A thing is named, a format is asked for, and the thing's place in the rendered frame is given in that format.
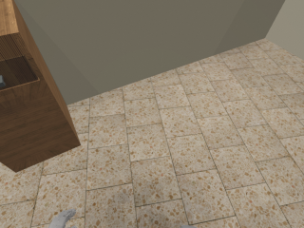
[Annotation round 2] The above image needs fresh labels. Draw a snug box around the left robot hand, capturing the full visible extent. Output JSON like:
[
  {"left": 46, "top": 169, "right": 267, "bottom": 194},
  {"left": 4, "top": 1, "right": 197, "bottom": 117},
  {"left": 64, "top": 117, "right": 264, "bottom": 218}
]
[{"left": 48, "top": 208, "right": 77, "bottom": 228}]

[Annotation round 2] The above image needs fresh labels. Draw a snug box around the cabinet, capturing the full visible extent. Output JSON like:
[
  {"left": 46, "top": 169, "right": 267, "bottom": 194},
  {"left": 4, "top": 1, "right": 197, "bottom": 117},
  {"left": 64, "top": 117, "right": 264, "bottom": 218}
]
[{"left": 0, "top": 0, "right": 81, "bottom": 173}]

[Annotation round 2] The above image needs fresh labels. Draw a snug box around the drawer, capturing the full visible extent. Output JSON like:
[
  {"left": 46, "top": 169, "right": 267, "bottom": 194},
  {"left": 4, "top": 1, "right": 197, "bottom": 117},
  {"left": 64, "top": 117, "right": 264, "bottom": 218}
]
[{"left": 0, "top": 54, "right": 39, "bottom": 90}]

